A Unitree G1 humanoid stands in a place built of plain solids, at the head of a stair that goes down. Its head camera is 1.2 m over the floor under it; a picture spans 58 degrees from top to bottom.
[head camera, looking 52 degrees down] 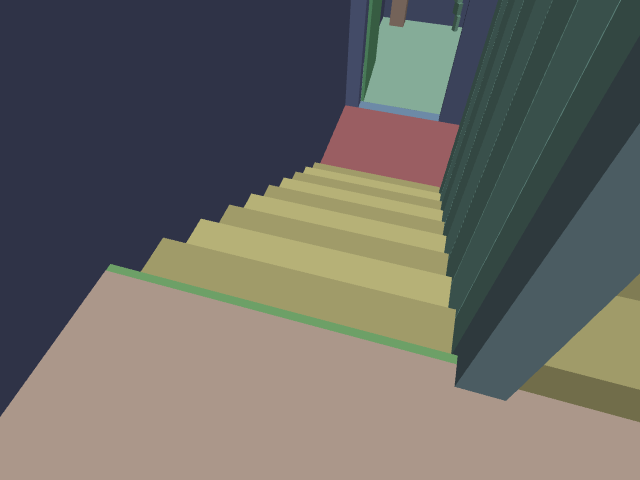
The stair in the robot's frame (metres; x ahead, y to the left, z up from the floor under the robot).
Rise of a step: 0.17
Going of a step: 0.26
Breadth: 1.17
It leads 16 degrees to the right of straight ahead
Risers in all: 10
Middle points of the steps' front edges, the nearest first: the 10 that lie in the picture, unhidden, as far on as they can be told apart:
0.67 0.15 0.00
0.92 0.07 -0.17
1.17 0.00 -0.34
1.42 -0.07 -0.52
1.67 -0.15 -0.69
1.92 -0.22 -0.86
2.17 -0.29 -1.04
2.42 -0.37 -1.21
2.67 -0.44 -1.38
2.92 -0.51 -1.55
